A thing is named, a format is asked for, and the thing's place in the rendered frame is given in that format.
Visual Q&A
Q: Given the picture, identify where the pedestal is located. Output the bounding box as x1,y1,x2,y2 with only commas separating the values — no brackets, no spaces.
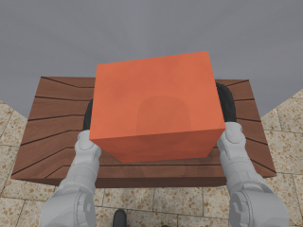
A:
10,77,277,189

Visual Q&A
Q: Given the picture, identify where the robot left forearm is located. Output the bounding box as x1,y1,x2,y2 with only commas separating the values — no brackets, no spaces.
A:
39,130,101,227

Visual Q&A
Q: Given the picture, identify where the carton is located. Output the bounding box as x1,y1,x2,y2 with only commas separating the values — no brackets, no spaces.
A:
89,51,226,163

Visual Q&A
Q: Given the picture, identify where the robot left foot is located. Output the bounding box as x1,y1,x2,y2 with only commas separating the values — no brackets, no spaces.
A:
113,209,127,227

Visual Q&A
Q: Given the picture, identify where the right robot hand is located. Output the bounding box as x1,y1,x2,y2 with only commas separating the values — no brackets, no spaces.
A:
215,82,237,123

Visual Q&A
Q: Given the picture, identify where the robot right forearm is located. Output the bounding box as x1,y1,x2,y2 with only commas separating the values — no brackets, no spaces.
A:
217,121,290,227

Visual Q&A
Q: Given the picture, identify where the robot left upper arm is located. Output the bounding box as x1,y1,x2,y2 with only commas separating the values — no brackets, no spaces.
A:
40,191,97,227

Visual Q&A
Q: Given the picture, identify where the robot right upper arm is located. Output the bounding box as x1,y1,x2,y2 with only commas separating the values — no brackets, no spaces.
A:
228,189,289,227

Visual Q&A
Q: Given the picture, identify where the left robot hand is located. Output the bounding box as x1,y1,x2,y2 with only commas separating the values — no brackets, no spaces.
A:
82,98,94,131

